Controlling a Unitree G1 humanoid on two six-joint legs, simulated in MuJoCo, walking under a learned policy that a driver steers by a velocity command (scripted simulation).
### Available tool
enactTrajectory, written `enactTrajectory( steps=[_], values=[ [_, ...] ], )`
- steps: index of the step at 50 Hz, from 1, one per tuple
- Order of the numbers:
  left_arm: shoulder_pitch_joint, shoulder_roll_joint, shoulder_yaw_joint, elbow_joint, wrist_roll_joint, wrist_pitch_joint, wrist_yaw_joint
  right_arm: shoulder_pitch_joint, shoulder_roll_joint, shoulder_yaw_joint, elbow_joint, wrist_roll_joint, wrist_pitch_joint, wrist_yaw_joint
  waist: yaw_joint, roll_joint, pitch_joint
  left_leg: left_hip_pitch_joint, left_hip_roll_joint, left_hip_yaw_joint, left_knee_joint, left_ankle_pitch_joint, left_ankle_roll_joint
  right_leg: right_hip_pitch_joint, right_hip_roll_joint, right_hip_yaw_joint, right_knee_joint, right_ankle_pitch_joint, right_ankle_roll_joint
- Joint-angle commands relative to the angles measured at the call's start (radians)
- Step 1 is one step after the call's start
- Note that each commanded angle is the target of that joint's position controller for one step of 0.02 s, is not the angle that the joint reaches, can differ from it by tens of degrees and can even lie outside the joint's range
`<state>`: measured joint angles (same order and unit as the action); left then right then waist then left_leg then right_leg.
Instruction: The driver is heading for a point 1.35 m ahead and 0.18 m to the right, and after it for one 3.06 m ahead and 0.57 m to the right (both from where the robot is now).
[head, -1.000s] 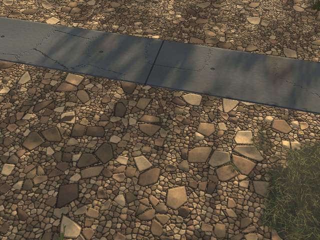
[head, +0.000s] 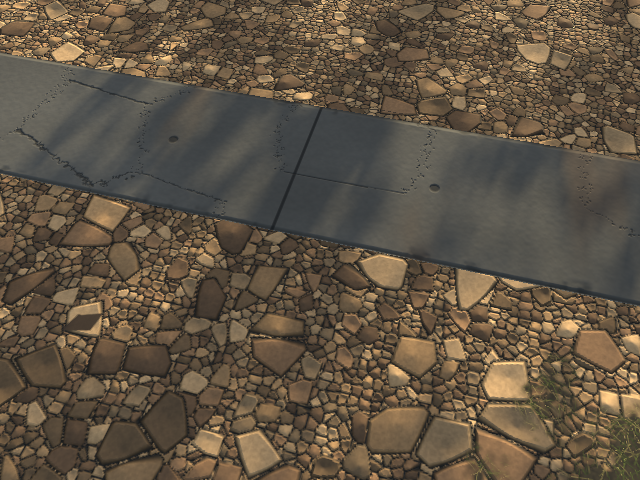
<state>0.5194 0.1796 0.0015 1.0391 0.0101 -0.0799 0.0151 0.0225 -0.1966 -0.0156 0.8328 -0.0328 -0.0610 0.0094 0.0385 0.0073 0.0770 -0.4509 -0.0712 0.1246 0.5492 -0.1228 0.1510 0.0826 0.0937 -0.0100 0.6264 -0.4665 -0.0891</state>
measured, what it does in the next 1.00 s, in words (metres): walks ahead: right foot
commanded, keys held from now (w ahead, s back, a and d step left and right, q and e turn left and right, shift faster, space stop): w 0.58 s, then no key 0.42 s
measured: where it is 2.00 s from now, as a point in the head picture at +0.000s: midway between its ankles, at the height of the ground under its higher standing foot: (361, 309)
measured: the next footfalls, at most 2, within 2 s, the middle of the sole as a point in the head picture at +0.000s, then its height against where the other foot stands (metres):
right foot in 0.54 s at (411, 471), level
left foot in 1.02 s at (328, 413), level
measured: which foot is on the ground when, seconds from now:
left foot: down 0.00-0.54, up 0.56-1.00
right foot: up 0.00-0.52, down 0.54-1.00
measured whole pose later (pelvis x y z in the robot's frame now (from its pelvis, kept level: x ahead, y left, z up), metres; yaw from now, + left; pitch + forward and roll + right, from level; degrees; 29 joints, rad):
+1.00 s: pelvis +0.46 -0.05 +0.02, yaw +1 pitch -1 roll -2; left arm 0.37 0.15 -0.01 1.08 0.02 -0.07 0.02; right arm 0.16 -0.16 -0.01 1.01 -0.02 -0.03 -0.02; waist 0.03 0.02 0.06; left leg -0.37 0.01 0.04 0.57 -0.13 0.06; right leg -0.09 0.08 -0.10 0.38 -0.28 -0.09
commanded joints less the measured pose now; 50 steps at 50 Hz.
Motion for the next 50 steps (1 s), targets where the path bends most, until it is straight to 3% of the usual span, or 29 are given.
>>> enactTrajectory(
  steps=[1, 2, 3, 4, 6, 9, 12, 16, 22, 24, 25, 26, 27, 28, 29, 30, 31, 32, 34, 36, 39, 44, 48, 50],
  values=[
    [0.047, 0.123, 0.029, -0.072, 0.0, -0.007, -0.007, 0.432, -0.225, -0.078, 0.093, 0.015, 0.007, -0.005, -0.15, 0.088, -0.318, 0.739, 0.451, -0.854, -0.245, -0.252, 0.259, -0.671, -0.006, 0.081, 0.826, -0.019, -0.013],
    [-0.054, 0.153, 0.037, -0.11, 0.006, -0.01, -0.009, 0.299, -0.177, -0.066, 0.07, 0.03, 0.005, -0.001, -0.099, 0.039, -0.134, 0.568, 0.421, -0.707, -0.321, -0.359, 0.22, -0.73, -0.08, 0.088, 0.771, 0.1, -0.024],
    [-0.115, 0.154, 0.04, -0.122, 0.011, -0.013, -0.016, 0.241, -0.122, -0.054, 0.064, 0.027, -0.003, 0.004, -0.081, -0.004, -0.051, 0.433, 0.384, -0.617, -0.368, -0.296, 0.19, -0.701, -0.107, 0.075, 0.717, 0.154, -0.027],
    [-0.127, 0.136, 0.041, -0.12, 0.015, -0.007, -0.019, 0.236, -0.091, -0.043, 0.078, 0.02, -0.014, 0.004, -0.046, -0.035, -0.008, 0.34, 0.344, -0.53, -0.387, -0.18, 0.157, -0.656, -0.135, 0.078, 0.668, 0.173, -0.021],
    [-0.095, 0.082, 0.031, -0.109, 0.027, 0.019, -0.031, 0.27, -0.064, -0.03, 0.114, 0.02, -0.033, -0.002, -0.001, -0.015, -0.01, 0.238, 0.29, -0.405, -0.415, -0.048, 0.115, -0.559, -0.164, 0.07, 0.583, 0.182, 0.003],
    [-0.166, 0.072, 0.031, -0.134, 0.029, 0.036, -0.041, 0.336, -0.101, -0.035, 0.153, 0.025, -0.053, -0.002, 0.003, 0.014, 0.009, 0.221, 0.256, -0.304, -0.448, 0.048, 0.103, -0.611, -0.192, 0.031, 0.487, 0.246, 0.03],
    [-0.321, 0.088, 0.032, -0.182, 0.023, 0.041, -0.044, 0.396, -0.11, -0.032, 0.171, 0.028, -0.05, 0.0, -0.032, 0.021, 0.036, 0.273, 0.231, -0.252, -0.467, 0.12, 0.074, -0.719, -0.215, -0.004, 0.349, 0.371, 0.054],
    [-0.471, 0.075, 0.024, -0.224, 0.012, 0.039, -0.047, 0.478, -0.106, -0.024, 0.194, 0.028, -0.047, -0.004, -0.082, 0.043, 0.03, 0.362, 0.212, -0.203, -0.444, 0.242, 0.029, -0.73, -0.191, -0.043, 0.151, 0.487, 0.067],
    [-0.614, 0.083, 0.023, -0.272, 0.011, 0.029, -0.045, 0.552, -0.118, -0.021, 0.228, 0.008, -0.038, -0.021, -0.117, 0.063, 0.041, 0.565, 0.27, -0.203, -0.36, 0.405, 0.052, -0.744, -0.145, -0.062, -0.011, 0.417, 0.037],
    [-0.582, 0.094, 0.028, -0.27, 0.011, 0.02, -0.041, 0.525, -0.131, -0.024, 0.232, 0.006, -0.036, -0.028, -0.083, 0.069, 0.031, 0.588, 0.287, -0.189, -0.296, 0.55, 0.042, -0.664, -0.118, -0.07, -0.063, 0.339, 0.005],
    [-0.514, 0.105, 0.036, -0.25, 0.012, 0.014, -0.036, 0.504, -0.14, -0.026, 0.231, 0.006, -0.036, -0.03, -0.048, 0.077, -0.001, 0.578, 0.284, -0.176, -0.222, 0.689, 0.028, -0.559, -0.087, -0.081, -0.089, 0.3, -0.013],
    [-0.383, 0.121, 0.047, -0.206, 0.014, 0.007, -0.028, 0.488, -0.148, -0.028, 0.232, 0.009, -0.033, -0.029, 0.007, 0.071, -0.065, 0.56, 0.267, -0.157, -0.082, 0.776, 0.014, -0.405, -0.054, -0.093, -0.138, 0.304, -0.036],
    [-0.202, 0.157, 0.065, -0.146, 0.027, -0.004, -0.017, 0.471, -0.143, -0.025, 0.225, 0.016, -0.033, -0.027, 0.08, 0.045, -0.161, 0.444, 0.229, -0.125, 0.118, 0.677, -0.006, -0.159, -0.081, -0.06, -0.17, 0.338, -0.07],
    [-0.035, 0.253, 0.092, -0.118, 0.055, -0.011, -0.004, 0.483, -0.086, -0.008, 0.182, 0.039, -0.037, -0.02, 0.118, -0.077, -0.302, 0.165, 0.155, -0.076, 0.445, 0.301, -0.038, 0.143, -0.339, 0.244, -0.18, 0.235, -0.144],
    [-0.02, 0.296, 0.104, -0.111, 0.046, 0.0, -0.015, 0.584, -0.043, -0.008, 0.191, 0.054, -0.035, -0.017, 0.073, -0.226, -0.394, -0.103, -0.012, -0.088, 0.737, -0.42, -0.06, 0.28, -0.543, 0.666, -0.298, 0.249, -0.267],
    [-0.106, 0.232, 0.093, -0.113, 0.008, 0.008, -0.022, 0.502, -0.126, -0.032, 0.19, 0.031, -0.03, -0.021, 0.045, -0.082, -0.262, -0.17, 0.049, -0.184, 0.785, -0.346, -0.05, 0.155, -0.487, 0.597, -0.329, 0.305, -0.239],
    [-0.21, 0.175, 0.076, -0.128, -0.001, 0.002, -0.025, 0.432, -0.107, -0.031, 0.166, 0.026, -0.034, -0.019, 0.005, -0.055, -0.129, -0.161, 0.082, -0.179, 0.745, -0.258, -0.057, -0.004, -0.457, 0.43, -0.347, 0.494, -0.213],
    [-0.255, 0.128, 0.064, -0.128, 0.002, -0.007, -0.027, 0.403, -0.082, -0.029, 0.165, 0.021, -0.032, -0.02, -0.024, -0.023, -0.081, -0.116, 0.108, -0.172, 0.698, -0.222, -0.066, -0.105, -0.409, 0.316, -0.36, 0.699, -0.183],
    [-0.247, 0.063, 0.041, -0.096, 0.0, -0.019, -0.021, 0.428, -0.051, -0.029, 0.176, 0.0, -0.005, -0.013, -0.072, -0.048, -0.068, -0.018, 0.123, -0.161, 0.621, -0.211, -0.093, -0.213, -0.339, 0.154, -0.369, 0.939, -0.132],
    [-0.201, 0.079, 0.037, -0.066, 0.001, -0.032, -0.019, 0.436, -0.032, -0.03, 0.177, 0.0, 0.014, -0.007, -0.093, -0.065, -0.088, 0.013, 0.099, -0.141, 0.574, -0.184, -0.109, -0.23, -0.317, 0.09, -0.362, 1.117, -0.125],
    [-0.183, 0.109, 0.033, -0.046, 0.005, -0.029, -0.013, 0.377, -0.03, -0.028, 0.167, 0.003, 0.03, -0.008, -0.102, -0.083, -0.087, 0.0, 0.094, -0.111, 0.459, -0.106, -0.121, -0.247, -0.281, 0.019, -0.361, 1.173, -0.113],
    [-0.124, 0.1, 0.015, -0.009, 0.007, -0.01, -0.002, 0.229, -0.026, -0.01, 0.143, 0.016, 0.037, -0.021, -0.054, -0.114, -0.085, 0.07, 0.086, -0.072, 0.203, 0.001, -0.117, -0.23, -0.261, -0.015, -0.338, 1.105, -0.083],
    [-0.106, 0.087, 0.008, 0.015, 0.012, 0.008, 0.009, 0.213, -0.036, -0.005, 0.16, 0.018, 0.033, -0.039, -0.041, -0.103, -0.059, 0.136, 0.081, -0.082, 0.07, -0.06, -0.094, -0.204, -0.299, 0.038, -0.276, 0.984, -0.099],
    [-0.12, 0.08, 0.005, 0.022, 0.005, 0.015, 0.015, 0.255, -0.029, -0.001, 0.184, 0.015, 0.018, -0.046, -0.069, -0.054, -0.047, 0.259, 0.097, -0.106, -0.141, 0.086, -0.079, -0.233, -0.279, 0.053, -0.21, 0.822, -0.059]
  ],
)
